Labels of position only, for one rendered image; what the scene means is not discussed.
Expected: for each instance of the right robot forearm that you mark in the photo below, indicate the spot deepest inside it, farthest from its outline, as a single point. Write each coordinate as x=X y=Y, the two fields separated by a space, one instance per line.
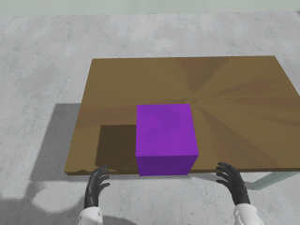
x=246 y=214

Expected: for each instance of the left robot forearm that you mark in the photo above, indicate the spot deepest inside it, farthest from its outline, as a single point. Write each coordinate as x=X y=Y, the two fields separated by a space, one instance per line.
x=91 y=216

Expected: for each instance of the robot left hand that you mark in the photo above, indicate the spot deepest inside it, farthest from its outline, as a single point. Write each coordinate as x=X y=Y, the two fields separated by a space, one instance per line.
x=93 y=188

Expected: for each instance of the carton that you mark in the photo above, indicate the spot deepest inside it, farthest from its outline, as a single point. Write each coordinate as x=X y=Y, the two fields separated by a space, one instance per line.
x=165 y=139

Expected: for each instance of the table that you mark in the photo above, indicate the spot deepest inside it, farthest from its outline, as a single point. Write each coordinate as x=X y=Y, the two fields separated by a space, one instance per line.
x=245 y=112

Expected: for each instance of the robot right hand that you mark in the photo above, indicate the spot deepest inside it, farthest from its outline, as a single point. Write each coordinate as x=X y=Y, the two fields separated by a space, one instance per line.
x=235 y=183

